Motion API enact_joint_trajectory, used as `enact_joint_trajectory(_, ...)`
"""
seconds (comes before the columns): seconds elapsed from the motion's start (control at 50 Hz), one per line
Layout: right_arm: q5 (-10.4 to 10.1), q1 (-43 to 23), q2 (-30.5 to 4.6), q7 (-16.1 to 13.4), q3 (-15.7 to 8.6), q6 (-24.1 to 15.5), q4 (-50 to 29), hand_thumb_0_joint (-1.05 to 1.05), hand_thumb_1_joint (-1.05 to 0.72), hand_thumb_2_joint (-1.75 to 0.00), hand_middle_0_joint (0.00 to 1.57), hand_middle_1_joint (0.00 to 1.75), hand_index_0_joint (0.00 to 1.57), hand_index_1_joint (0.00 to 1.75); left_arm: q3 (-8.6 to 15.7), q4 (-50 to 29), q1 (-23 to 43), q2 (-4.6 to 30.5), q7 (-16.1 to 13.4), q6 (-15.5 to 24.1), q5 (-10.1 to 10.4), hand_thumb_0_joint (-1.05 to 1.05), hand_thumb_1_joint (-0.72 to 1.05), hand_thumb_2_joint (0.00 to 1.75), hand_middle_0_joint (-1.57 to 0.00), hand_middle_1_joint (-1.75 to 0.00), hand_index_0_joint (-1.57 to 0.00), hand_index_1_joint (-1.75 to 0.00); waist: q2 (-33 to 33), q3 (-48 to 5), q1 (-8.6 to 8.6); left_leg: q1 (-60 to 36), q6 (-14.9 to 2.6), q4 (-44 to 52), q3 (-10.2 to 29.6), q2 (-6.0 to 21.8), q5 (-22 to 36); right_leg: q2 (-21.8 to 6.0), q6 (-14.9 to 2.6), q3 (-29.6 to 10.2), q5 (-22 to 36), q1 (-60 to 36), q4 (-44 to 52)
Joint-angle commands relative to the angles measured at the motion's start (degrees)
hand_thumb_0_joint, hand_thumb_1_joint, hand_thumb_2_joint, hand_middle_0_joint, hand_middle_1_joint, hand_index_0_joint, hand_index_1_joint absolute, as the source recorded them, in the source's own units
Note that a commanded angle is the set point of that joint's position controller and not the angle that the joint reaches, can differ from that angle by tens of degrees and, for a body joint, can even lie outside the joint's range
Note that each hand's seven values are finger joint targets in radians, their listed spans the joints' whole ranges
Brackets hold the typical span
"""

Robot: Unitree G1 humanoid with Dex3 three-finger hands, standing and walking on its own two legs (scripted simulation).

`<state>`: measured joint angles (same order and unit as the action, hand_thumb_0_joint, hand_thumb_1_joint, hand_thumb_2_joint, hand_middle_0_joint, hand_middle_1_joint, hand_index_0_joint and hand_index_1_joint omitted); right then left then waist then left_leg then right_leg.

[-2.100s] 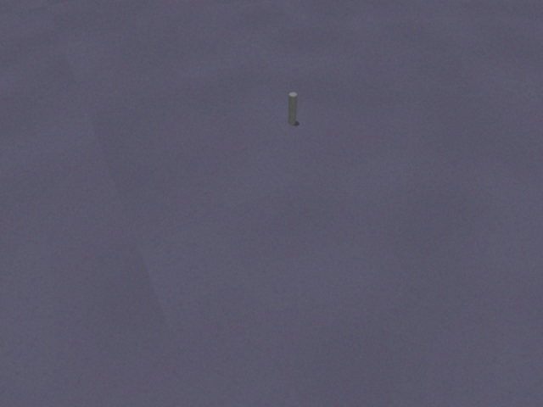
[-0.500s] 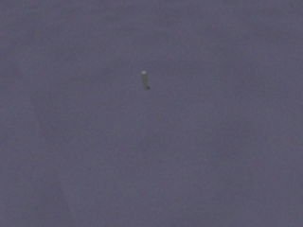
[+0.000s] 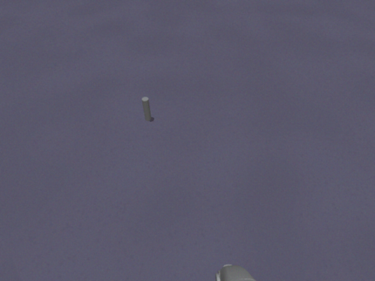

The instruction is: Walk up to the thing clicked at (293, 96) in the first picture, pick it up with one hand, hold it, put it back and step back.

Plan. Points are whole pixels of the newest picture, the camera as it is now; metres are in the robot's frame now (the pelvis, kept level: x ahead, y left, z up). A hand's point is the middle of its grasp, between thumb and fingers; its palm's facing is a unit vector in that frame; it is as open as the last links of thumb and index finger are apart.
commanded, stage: walk up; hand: left
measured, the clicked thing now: (146, 109) +1.31 +0.25 -0.68
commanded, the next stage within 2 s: none
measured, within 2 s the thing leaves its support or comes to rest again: neither
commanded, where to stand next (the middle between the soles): +0.97 +0.03 m, yaw +0 degrees
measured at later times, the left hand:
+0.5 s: hand (97, 226) +0.28 +0.24 -0.12, palm faces -0.01 -0.92 -0.39, open 7.4 cm
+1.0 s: hand (99, 150) +0.54 +0.29 -0.14, palm faces -0.05 -0.94 -0.35, open 7.4 cm
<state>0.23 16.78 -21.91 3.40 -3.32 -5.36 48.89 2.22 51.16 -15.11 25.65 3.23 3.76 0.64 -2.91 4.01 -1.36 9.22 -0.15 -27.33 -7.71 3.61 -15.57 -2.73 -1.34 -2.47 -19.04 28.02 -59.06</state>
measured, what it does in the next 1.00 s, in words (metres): walks ahead: right foot, then left foot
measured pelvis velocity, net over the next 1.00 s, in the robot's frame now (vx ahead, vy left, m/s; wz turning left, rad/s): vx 0.47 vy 0.02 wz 0.00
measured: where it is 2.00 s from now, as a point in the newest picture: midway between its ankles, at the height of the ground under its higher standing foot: (180, 173)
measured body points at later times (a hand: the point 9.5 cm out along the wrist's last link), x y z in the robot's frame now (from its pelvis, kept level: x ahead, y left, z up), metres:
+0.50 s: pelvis +0.25 -0.04 +0.00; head +0.27 -0.06 +0.45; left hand +0.28 +0.29 -0.10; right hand +0.34 -0.36 -0.12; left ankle +0.34 +0.12 -0.69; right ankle +0.24 -0.15 -0.74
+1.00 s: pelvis +0.47 +0.02 +0.00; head +0.48 +0.02 +0.45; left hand +0.54 +0.34 -0.12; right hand +0.53 -0.30 -0.10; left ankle +0.44 +0.11 -0.74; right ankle +0.59 -0.14 -0.69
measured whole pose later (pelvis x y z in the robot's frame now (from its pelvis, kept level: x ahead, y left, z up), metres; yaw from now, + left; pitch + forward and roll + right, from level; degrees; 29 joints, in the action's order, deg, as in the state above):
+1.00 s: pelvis +0.47 +0.02 +0.00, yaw +0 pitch -3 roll +1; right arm 0.1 18.6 -22.5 3.2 -2.4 -5.2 48.0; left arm 2.6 51.3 -15.6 24.5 3.7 2.5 -0.6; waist -2.3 4.3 -0.5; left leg 5.0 -2.2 -25.0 -6.6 -0.3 -16.7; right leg -6.3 -0.3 0.0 -12.6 29.6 -46.6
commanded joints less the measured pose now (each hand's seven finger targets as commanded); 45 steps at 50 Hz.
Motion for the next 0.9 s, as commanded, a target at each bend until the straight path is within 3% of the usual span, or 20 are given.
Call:
enact_joint_trajectory(0.0, 0.14, -1.98, -16.83, -1.02, -4.61, -1.80, -4.84, 0.00, -0.90, -0.90, 0.20, 0.30, 0.20, 0.30, 3.03, -5.14, 1.98, 8.07, 1.38, 0.81, -0.48, 0.00, 0.90, 0.90, -0.20, -0.30, -0.20, -0.30, 11.54, 2.92, 0.79, 2.56, -13.28, 13.98, 7.70, 13.33, 13.23, -4.54, 1.50, 2.15, 5.03, 2.00, 14.04)
enact_joint_trajectory(0.04, 0.09, -2.29, -17.45, -0.86, -4.59, -1.79, -5.02, 0.00, -0.90, -0.90, 0.20, 0.30, 0.20, 0.30, 3.43, -5.18, 3.11, 8.03, 1.81, 1.04, -0.74, 0.00, 0.90, 0.90, -0.20, -0.30, -0.20, -0.30, 11.82, 0.69, 0.77, 2.70, -11.57, 11.62, 6.42, 12.05, 11.87, -3.56, 0.46, 3.51, 10.51, -3.90, 21.35)
enact_joint_trajectory(0.12, -0.26, -3.67, -17.26, -1.02, -4.28, -0.89, -5.08, 0.00, -0.90, -0.90, 0.20, 0.30, 0.20, 0.30, 4.79, -2.53, -1.65, 9.14, 1.63, 0.98, -1.04, 0.00, 0.90, 0.90, -0.20, -0.30, -0.20, -0.30, 7.27, -3.49, 4.86, 7.91, -9.25, 1.88, 4.62, 10.10, 7.04, -0.12, -0.74, 8.05, 15.68, -18.76, 23.88)
enact_joint_trajectory(0.16, -0.17, 1.42, -12.68, -1.00, -2.67, -0.64, -4.75, 0.00, -0.90, -0.90, 0.20, 0.30, 0.20, 0.30, 6.91, -0.45, -10.39, 13.51, 0.41, 1.79, -1.32, 0.00, 0.90, 0.90, -0.20, -0.30, -0.20, -0.30, -7.07, -10.11, 9.17, 13.38, -5.99, -23.22, 1.05, 4.06, 11.81, 0.42, -2.90, 4.32, 5.38, -34.00, 28.35)
enact_joint_trajectory(0.18, -0.33, 5.05, -8.35, -0.83, -1.25, -0.39, -5.35, 0.00, -0.90, -0.90, 0.20, 0.30, 0.20, 0.30, 8.15, -0.80, -13.93, 18.38, -0.47, 2.22, -1.47, 0.00, 0.90, 0.90, -0.20, -0.30, -0.20, -0.30, -19.61, -11.10, 9.23, 23.15, -3.32, -37.57, 0.91, -3.28, -11.57, -13.90, -6.27, -19.17, -6.28, -37.83, 36.83)
enact_joint_trajectory(0.2, -0.40, 4.98, -13.15, -1.25, -2.22, 0.32, -4.71, 0.00, -0.90, -0.90, 0.20, 0.30, 0.20, 0.30, 7.70, -2.44, -11.46, 20.26, -0.56, 2.37, -0.60, 0.00, 0.90, 0.90, -0.20, -0.30, -0.20, -0.30, -13.81, -8.85, 7.87, 28.67, -2.07, -43.84, 5.96, -3.87, -14.92, -21.99, -10.74, -37.17, -12.17, -35.79, 45.67)
enact_joint_trajectory(0.22, -0.03, 2.71, -16.60, -1.71, -3.01, 0.64, -3.79, 0.00, -0.90, -0.90, 0.20, 0.30, 0.20, 0.30, 7.55, -3.40, -7.97, 20.50, -0.74, 2.20, 0.15, 0.00, 0.90, 0.90, -0.20, -0.30, -0.20, -0.30, -10.59, -6.56, 7.61, 29.04, -1.85, -46.67, 8.72, -1.26, -13.59, -22.98, -13.69, -39.84, -14.66, -31.43, 46.88)
enact_joint_trajectory(0.24, -0.21, 0.10, -16.85, -1.78, -3.12, 0.68, -2.81, 0.00, -0.90, -0.90, 0.20, 0.30, 0.20, 0.30, 6.96, -3.96, -4.62, 18.53, -1.07, 2.14, 0.48, 0.00, 0.90, 0.90, -0.20, -0.30, -0.20, -0.30, -6.18, -2.08, 6.33, 29.07, -2.13, -46.21, 11.77, 1.13, -9.71, -20.60, -13.40, -33.16, -10.69, -25.61, 46.62)
enact_joint_trajectory(0.26, -0.97, 0.06, -15.64, -1.61, -2.96, 0.76, -2.19, 0.00, -0.90, -0.90, 0.20, 0.30, 0.20, 0.30, 6.39, -4.09, -2.96, 16.71, -1.44, 2.33, 0.46, 0.00, 0.90, 0.90, -0.20, -0.30, -0.20, -0.30, -4.80, 0.08, 4.96, 26.71, -2.47, -43.65, 13.39, 1.82, -5.60, -17.57, -10.74, -24.89, -4.06, -20.85, 45.88)
enact_joint_trajectory(0.32, -0.68, 4.52, -13.65, -0.46, -2.78, 1.72, -0.22, 0.00, -0.90, -0.90, 0.20, 0.30, 0.20, 0.30, 5.10, -4.43, 0.43, 13.06, -1.52, 3.06, 0.07, 0.00, 0.90, 0.90, -0.20, -0.30, -0.20, -0.30, -5.27, 1.14, 1.19, 19.89, -2.25, -35.65, 11.64, 2.15, 0.11, -10.72, -8.33, -9.39, 3.18, -13.38, 46.20)
enact_joint_trajectory(0.4, 0.22, 1.56, -13.09, 0.68, -3.42, 2.22, -1.14, 0.00, -0.90, -0.90, 0.20, 0.30, 0.20, 0.30, 5.12, -5.77, -0.52, 13.01, -1.48, 3.90, -0.48, 0.00, 0.90, 0.90, -0.20, -0.30, -0.20, -0.30, -3.09, -0.10, 1.71, 21.87, 0.50, -25.56, 10.13, 2.45, 3.84, -11.19, -10.83, -4.01, 1.58, -15.14, 47.73)
enact_joint_trajectory(0.46, 0.96, -5.54, -12.10, 1.47, -3.37, 1.82, -3.62, 0.00, -0.90, -0.90, 0.20, 0.30, 0.20, 0.30, 5.60, -5.51, -3.20, 13.78, -1.27, 3.85, -0.90, 0.00, 0.90, 0.90, -0.20, -0.30, -0.20, -0.30, -2.84, 1.60, 4.18, 22.96, 0.81, -15.83, 8.57, 3.46, 4.86, -11.81, -10.97, -2.93, 0.42, -16.87, 47.65)
enact_joint_trajectory(0.56, 0.74, -8.97, -10.84, 1.75, -3.18, 0.63, -4.66, 0.00, -0.90, -0.90, 0.20, 0.30, 0.20, 0.30, 5.58, -5.04, -5.47, 14.43, -1.34, 3.00, -0.88, 0.00, 0.90, 0.90, -0.20, -0.30, -0.20, -0.30, -3.12, -2.71, 5.01, 14.87, -1.39, -4.79, 4.68, 1.01, 7.95, -11.85, -8.94, 0.29, 19.46, -23.13, 38.56)
enact_joint_trajectory(0.62, 1.36, 3.79, -14.17, 0.80, -4.79, 0.24, -0.33, 0.00, -0.90, -0.90, 0.20, 0.30, 0.20, 0.30, 4.55, -6.09, -3.99, 12.76, -1.79, 2.20, -0.98, 0.00, 0.90, 0.90, -0.20, -0.30, -0.20, -0.30, 5.31, -9.47, -1.91, -5.08, -4.18, -0.99, 3.86, -1.92, 6.73, -7.76, -6.19, 4.54, 23.29, -16.90, 19.95)
enact_joint_trajectory(0.64, 2.09, 10.17, -18.11, 0.02, -6.27, -0.02, 0.94, 0.00, -0.90, -0.90, 0.20, 0.30, 0.20, 0.30, 3.01, -6.43, -6.82, 8.98, -1.88, 2.03, -0.55, 0.00, 0.90, 0.90, -0.20, -0.30, -0.20, -0.30, 15.29, -12.68, -4.70, -15.43, -7.06, 1.77, 12.76, 3.97, -2.25, -3.98, -4.05, 7.27, 16.00, -6.27, 4.71)
enact_joint_trajectory(0.66, 1.96, 10.47, -22.07, -0.70, -7.22, -0.31, -0.82, 0.00, -0.90, -0.90, 0.20, 0.30, 0.20, 0.30, 1.92, -6.86, -9.16, 4.78, -1.51, 1.77, -0.15, 0.00, 0.90, 0.90, -0.20, -0.30, -0.20, -0.30, 23.55, -13.28, -3.83, -22.62, -10.61, 7.10, 38.41, 17.58, -11.41, 4.18, -1.39, 5.34, -11.26, 8.79, -5.48)
enact_joint_trajectory(0.68, -0.06, 8.72, -22.90, -0.73, -7.33, -0.20, -1.77, 0.00, -0.90, -0.90, 0.20, 0.30, 0.20, 0.30, 3.52, -5.26, -8.83, 11.71, -2.62, 1.08, -0.20, 0.00, 0.90, 0.90, -0.20, -0.30, -0.20, -0.30, 16.73, -13.10, -3.69, -21.62, -15.29, 10.81, 45.81, 21.17, -13.31, 2.39, -2.27, 0.84, -12.25, 10.78, -10.12)
enact_joint_trajectory(0.7, -0.61, 7.11, -21.24, -0.93, -7.14, 0.10, -2.01, 0.00, -0.90, -0.90, 0.20, 0.30, 0.20, 0.30, 3.21, -4.63, -5.77, 13.20, -2.83, 1.12, -0.55, 0.00, 0.90, 0.90, -0.20, -0.30, -0.20, -0.30, 13.08, -8.82, -3.57, -17.20, -15.72, 11.05, 42.82, 20.82, -8.81, 0.42, -2.37, -1.03, -10.01, 12.29, -12.20)
enact_joint_trajectory(0.76, -0.88, 1.29, -15.47, -1.63, -4.06, -0.49, -3.32, 0.00, -0.90, -0.90, 0.20, 0.30, 0.20, 0.30, 3.03, -2.37, -7.75, 10.92, -1.84, 1.11, 0.33, 0.00, 0.90, 0.90, -0.20, -0.30, -0.20, -0.30, 8.82, -2.04, 0.84, -3.62, -7.87, 10.22, 18.78, 11.94, 15.89, -2.19, -1.22, -4.17, -0.06, 3.48, -4.37)
enact_joint_trajectory(0.88, -0.23, 1.01, -15.81, -1.58, -4.01, -1.31, -4.72, 0.00, -0.90, -0.90, 0.20, 0.30, 0.20, 0.30, 3.12, -3.39, -3.98, 8.64, -0.15, -0.02, -0.63, 0.00, 0.90, 0.90, -0.20, -0.30, -0.20, -0.30, 11.15, 1.82, 0.75, -0.39, -12.46, 14.11, 12.65, 11.08, 13.27, -3.86, 1.51, 1.02, 5.33, 4.14, 6.53)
